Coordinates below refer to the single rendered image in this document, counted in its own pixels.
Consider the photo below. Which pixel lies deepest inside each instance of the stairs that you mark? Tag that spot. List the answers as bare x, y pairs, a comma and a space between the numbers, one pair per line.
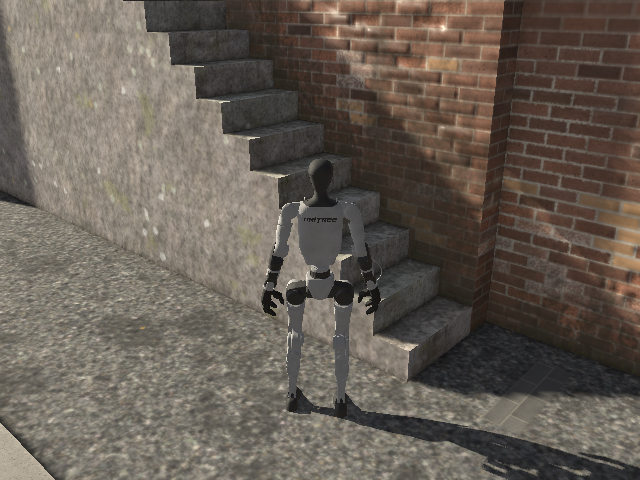
146, 123

